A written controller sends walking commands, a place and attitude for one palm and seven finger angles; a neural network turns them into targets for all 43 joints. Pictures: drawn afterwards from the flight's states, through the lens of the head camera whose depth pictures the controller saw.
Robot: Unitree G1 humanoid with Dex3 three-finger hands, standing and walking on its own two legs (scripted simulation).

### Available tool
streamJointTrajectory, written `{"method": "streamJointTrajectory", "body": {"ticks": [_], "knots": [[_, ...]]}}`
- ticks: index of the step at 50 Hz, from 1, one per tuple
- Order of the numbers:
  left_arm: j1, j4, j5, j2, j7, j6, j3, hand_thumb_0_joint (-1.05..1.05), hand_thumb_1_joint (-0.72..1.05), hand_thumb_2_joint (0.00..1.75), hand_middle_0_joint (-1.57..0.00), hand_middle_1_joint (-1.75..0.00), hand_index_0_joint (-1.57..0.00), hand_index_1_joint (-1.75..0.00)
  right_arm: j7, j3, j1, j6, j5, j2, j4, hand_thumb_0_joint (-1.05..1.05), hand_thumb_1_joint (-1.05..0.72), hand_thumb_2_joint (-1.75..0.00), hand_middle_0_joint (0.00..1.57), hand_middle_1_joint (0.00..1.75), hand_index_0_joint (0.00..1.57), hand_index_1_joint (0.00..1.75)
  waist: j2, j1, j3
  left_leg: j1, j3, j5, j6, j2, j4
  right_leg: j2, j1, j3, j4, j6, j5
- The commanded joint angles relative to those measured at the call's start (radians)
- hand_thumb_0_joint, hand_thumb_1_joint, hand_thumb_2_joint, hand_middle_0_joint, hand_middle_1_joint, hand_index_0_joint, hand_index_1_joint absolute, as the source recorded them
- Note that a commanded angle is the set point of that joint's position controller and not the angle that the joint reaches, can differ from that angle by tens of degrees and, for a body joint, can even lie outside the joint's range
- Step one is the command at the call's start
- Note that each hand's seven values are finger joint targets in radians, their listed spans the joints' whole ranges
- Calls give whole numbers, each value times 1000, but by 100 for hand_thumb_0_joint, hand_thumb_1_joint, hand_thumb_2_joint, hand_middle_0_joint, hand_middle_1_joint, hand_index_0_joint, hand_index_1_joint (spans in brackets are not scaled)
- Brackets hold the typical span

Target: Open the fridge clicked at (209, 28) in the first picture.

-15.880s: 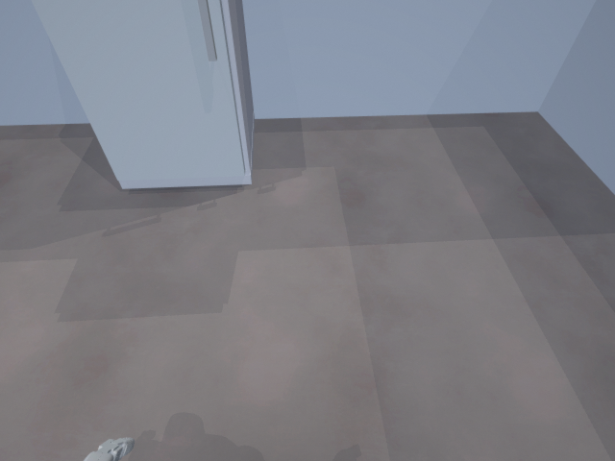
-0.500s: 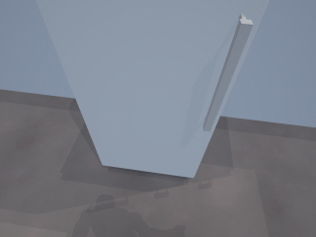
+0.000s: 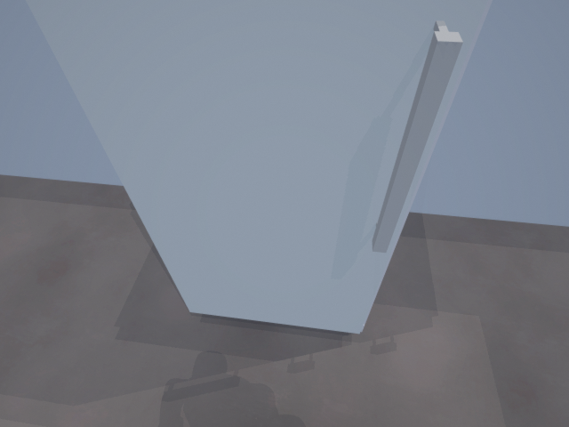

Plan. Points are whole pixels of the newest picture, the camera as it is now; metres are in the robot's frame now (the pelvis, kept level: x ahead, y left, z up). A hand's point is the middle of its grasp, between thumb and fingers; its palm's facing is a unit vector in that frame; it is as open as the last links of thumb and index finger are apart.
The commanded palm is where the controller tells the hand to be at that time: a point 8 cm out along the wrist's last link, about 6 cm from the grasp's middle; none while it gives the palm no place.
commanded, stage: come to a stop and stand still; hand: right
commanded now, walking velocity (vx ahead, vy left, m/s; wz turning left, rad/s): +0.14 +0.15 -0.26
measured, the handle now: (402, 162) +0.49 -0.15 +0.11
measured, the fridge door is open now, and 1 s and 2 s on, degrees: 0 0 0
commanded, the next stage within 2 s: look again from close up in 1.98 s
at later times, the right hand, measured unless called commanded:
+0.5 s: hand out of the picture +0.09 -0.15 -0.18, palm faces +0.15 +0.97 -0.21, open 7.4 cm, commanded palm none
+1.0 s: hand out of the picture -0.02 -0.17 -0.17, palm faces +0.11 +0.97 -0.20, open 7.4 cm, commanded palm none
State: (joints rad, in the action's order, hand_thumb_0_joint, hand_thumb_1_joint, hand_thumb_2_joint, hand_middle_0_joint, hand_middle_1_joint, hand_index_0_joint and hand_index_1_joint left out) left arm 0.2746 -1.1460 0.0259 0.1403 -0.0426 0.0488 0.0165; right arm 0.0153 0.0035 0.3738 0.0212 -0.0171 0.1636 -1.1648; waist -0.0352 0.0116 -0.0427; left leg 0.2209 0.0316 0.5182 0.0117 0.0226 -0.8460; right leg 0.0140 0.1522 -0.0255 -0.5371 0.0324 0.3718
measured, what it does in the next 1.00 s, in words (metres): steps on the spot: left foot, then right foot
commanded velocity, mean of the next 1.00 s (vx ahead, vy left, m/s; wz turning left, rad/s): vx -0.01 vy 0.01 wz -0.01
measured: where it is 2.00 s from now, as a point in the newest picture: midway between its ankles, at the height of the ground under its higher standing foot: outside the picture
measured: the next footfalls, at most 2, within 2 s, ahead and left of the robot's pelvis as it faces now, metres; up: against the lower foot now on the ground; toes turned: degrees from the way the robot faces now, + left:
left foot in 0.22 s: +0.15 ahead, +0.19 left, +0.00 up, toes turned +0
right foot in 0.56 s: +0.04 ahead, -0.08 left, +0.00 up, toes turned -9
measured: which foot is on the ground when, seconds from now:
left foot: up 0.00-0.20, down 0.22-0.58, up 0.60-1.00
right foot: down 0.00-0.24, up 0.26-0.54, down 0.56-1.00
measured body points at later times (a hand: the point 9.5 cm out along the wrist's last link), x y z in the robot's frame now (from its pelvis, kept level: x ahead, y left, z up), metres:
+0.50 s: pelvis +0.01 +0.04 -0.01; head +0.06 +0.03 +0.44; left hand +0.09 +0.30 -0.15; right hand +0.08 -0.20 -0.16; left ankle +0.11 +0.19 -0.73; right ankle -0.01 -0.06 -0.70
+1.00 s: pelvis +0.00 +0.02 +0.01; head +0.02 +0.00 +0.46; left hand +0.02 +0.25 -0.14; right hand -0.03 -0.22 -0.15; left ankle -0.01 +0.16 -0.70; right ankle +0.00 -0.08 -0.73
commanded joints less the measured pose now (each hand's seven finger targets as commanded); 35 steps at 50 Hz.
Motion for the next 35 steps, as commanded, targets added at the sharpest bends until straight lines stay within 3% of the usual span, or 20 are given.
{"method": "streamJointTrajectory", "body": {"ticks": [1,3,7,9,11,12,13,14,15,17,19,23,26,27,28,29,30,31,33,35], "knots": [[227,-34,-1,198,-30,-4,-52,0,90,90,-20,-30,-20,-30,-9,-45,-135,-34,-7,80,140,0,-90,-90,20,30,20,30,110,57,-93,360,-60,20,-13,-97,-160,-382,-154,375,205,193,-753],[165,-5,-4,195,-27,1,-58,0,90,90,-20,-30,-20,-30,-21,-48,-121,-25,-2,45,143,0,-90,-90,20,30,20,30,140,24,-70,279,-38,-63,-28,-104,-100,-320,-56,300,246,158,-588],[72,19,-10,170,-21,-6,-59,0,90,90,-20,-30,-20,-30,-18,-46,-55,-25,4,16,123,0,-90,-90,20,30,20,30,186,-29,-31,18,46,-299,-46,-68,203,-198,94,141,183,70,-524],[97,6,-17,158,-11,-12,-65,0,90,90,-20,-30,-20,-30,-4,-55,17,-40,5,72,89,0,-90,-90,20,30,20,30,96,-59,10,-158,37,-474,-59,-76,385,-125,145,97,89,6,-352],[183,9,-21,106,2,-24,-59,0,90,90,-20,-30,-20,-30,14,-77,-16,-65,1,220,105,0,-90,-90,20,30,20,30,-175,-28,71,-233,-238,-642,39,-325,459,-45,223,42,-38,-53,70],[198,8,-21,118,-2,-34,-74,0,90,90,-20,-30,-20,-30,14,-89,-50,-60,-2,268,124,0,-90,-90,20,30,20,30,-172,-25,61,-148,-249,-636,92,-392,505,-37,169,16,-117,-46,153],[200,9,-18,114,1,-40,-82,0,90,90,-20,-30,-20,-30,14,-90,-96,-49,-7,278,144,0,-90,-90,20,30,20,30,-79,-8,12,-50,-210,-587,94,-385,507,-31,142,22,-169,-36,166],[200,6,-17,36,-2,-57,-69,0,90,90,-20,-30,-20,-30,22,-86,-94,-43,-9,213,142,0,-90,-90,20,30,20,30,-193,-14,12,-23,-251,-604,101,-390,514,-48,167,6,-252,-48,180],[170,10,-16,52,-5,-66,-68,0,90,90,-20,-30,-20,-30,27,-83,-90,-38,-10,198,138,0,-90,-90,20,30,20,30,-245,-36,-17,12,-277,-627,122,-401,526,-60,187,19,-336,-48,197],[120,41,-10,74,0,-74,-78,0,90,90,-20,-30,-20,-30,40,-92,-90,-26,-13,199,145,0,-90,-90,20,30,20,30,-173,-52,-14,-11,-261,-762,173,-429,488,-61,257,37,-454,-48,194],[81,78,-8,89,11,-89,-87,0,90,90,-20,-30,-20,-30,50,-104,-94,-21,-16,217,160,0,-90,-90,20,30,20,30,-112,-52,34,-29,-220,-837,182,-439,453,-59,284,49,-511,-59,169],[63,137,-6,87,30,-97,-91,0,90,90,-20,-30,-20,-30,52,-111,-163,-17,-26,236,212,0,-90,-90,20,30,20,30,-139,-24,99,46,-174,-692,152,-412,444,-65,211,42,-403,-70,107],[149,128,-14,82,32,-72,-93,0,90,90,-20,-30,-20,-30,37,-102,-235,-4,-27,215,246,0,-90,-90,20,30,20,30,-155,34,110,176,-125,-415,77,-330,397,-35,12,-30,-92,-65,-51],[186,119,-16,107,30,-58,-93,0,90,90,-20,-30,-20,-30,30,-93,-238,7,-20,183,257,0,-90,-90,20,30,20,30,-74,53,112,250,-75,-264,36,-264,316,-46,-82,-22,39,-68,-118],[174,127,-8,181,27,-44,-105,0,90,90,-20,-30,-20,-30,25,-76,-221,18,-10,114,272,0,-90,-90,20,30,20,30,218,56,70,371,8,-49,-22,-137,123,-200,-52,202,216,-35,7],[96,175,2,287,23,-41,-122,0,90,90,-20,-30,-20,-30,23,-72,-238,27,-6,95,285,0,-90,-90,20,30,20,30,422,51,-13,344,5,73,-63,-39,-30,-346,177,411,387,13,121],[-42,211,9,317,21,-41,-116,0,90,90,-20,-30,-20,-30,17,-88,-232,23,-6,159,271,0,-90,-90,20,30,20,30,325,10,-53,217,-92,-18,-42,-81,-71,-371,344,401,435,75,311],[-103,219,10,300,15,-27,-110,0,90,90,-20,-30,-20,-30,13,-97,-210,22,-16,182,242,0,-90,-90,20,30,20,30,317,-20,-51,208,-105,-66,-37,-81,-107,-328,341,395,451,60,338],[-86,209,4,228,4,-17,-89,0,90,90,-20,-30,-20,-30,-5,-86,-124,19,-18,129,188,0,-90,-90,20,30,20,30,145,-29,-40,288,-97,-175,-55,-64,-158,-279,173,305,393,26,176],[-26,181,-5,188,-4,-15,-79,0,90,90,-20,-30,-20,-30,-7,-71,-91,14,-13,97,156,0,-90,-90,20,30,20,30,102,-11,-25,330,-99,-228,-75,-68,-147,-262,34,238,376,2,-4]]}}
